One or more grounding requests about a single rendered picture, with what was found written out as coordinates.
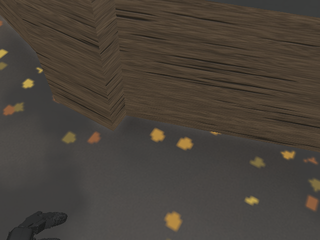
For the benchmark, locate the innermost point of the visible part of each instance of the robot left hand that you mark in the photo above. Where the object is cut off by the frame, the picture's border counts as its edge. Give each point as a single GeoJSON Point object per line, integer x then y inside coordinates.
{"type": "Point", "coordinates": [36, 223]}

